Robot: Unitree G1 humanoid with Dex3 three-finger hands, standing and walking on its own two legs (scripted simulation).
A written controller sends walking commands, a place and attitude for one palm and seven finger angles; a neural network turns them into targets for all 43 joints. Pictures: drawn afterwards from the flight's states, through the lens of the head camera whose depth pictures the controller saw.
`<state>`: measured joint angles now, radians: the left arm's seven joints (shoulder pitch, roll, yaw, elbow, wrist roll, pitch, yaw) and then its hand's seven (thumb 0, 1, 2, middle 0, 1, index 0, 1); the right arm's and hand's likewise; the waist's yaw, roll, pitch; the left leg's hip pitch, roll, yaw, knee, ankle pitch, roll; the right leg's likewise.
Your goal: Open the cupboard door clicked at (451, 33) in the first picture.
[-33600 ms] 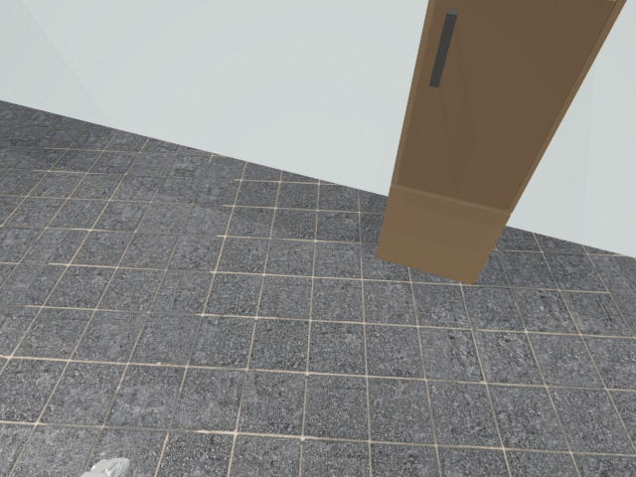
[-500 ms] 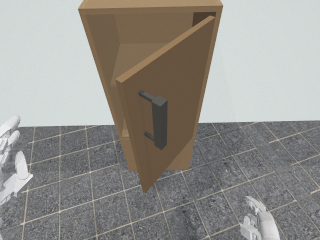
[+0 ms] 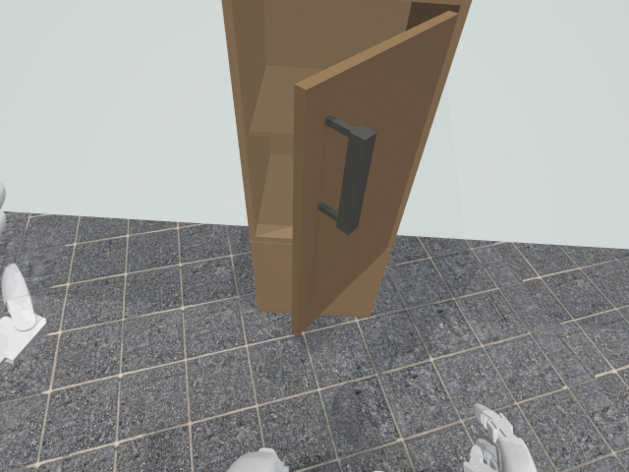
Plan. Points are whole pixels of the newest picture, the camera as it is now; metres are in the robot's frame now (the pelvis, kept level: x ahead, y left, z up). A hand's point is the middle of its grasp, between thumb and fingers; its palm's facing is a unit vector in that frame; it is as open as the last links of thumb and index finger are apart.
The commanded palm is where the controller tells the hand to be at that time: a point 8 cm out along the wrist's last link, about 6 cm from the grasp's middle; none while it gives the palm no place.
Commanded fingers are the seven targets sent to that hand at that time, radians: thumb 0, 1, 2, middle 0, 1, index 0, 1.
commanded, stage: step back with the hand held close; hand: left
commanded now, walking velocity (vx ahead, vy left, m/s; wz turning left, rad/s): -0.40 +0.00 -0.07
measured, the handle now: (341, 177) +0.46 +0.00 +0.14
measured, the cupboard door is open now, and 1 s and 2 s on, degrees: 50 50 50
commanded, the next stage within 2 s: stop stepping back and stand still in 0.28 s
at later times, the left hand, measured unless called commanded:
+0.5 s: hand out of the picture +0.08 +0.26 +0.19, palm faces +0.33 -0.84 -0.44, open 7.4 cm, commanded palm +0.04 +0.30 +0.20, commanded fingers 0.00 0.90 0.90 -0.20 -0.30 -0.20 -0.30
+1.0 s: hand out of the picture -0.06 +0.31 +0.21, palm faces +0.47 -0.77 -0.44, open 7.4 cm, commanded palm -0.10 +0.33 +0.20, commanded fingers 0.00 0.90 0.90 -0.20 -0.30 -0.20 -0.30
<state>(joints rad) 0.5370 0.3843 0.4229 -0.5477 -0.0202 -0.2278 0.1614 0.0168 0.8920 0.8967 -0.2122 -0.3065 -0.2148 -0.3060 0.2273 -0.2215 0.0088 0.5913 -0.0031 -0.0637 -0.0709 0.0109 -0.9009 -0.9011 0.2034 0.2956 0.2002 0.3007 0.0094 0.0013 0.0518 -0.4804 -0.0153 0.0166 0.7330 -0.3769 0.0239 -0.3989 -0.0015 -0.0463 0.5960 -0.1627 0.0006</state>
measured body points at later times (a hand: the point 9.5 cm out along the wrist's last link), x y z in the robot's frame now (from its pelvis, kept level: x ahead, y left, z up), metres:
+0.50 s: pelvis -0.13 +0.02 +0.00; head -0.12 +0.05 +0.45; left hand +0.06 +0.30 +0.21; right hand +0.04 -0.21 -0.07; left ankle +0.01 +0.08 -0.69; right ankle -0.29 -0.10 -0.72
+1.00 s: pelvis -0.26 +0.04 +0.02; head -0.29 +0.05 +0.47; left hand -0.09 +0.35 +0.24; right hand -0.14 -0.21 -0.08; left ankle -0.23 +0.18 -0.63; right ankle -0.26 -0.02 -0.71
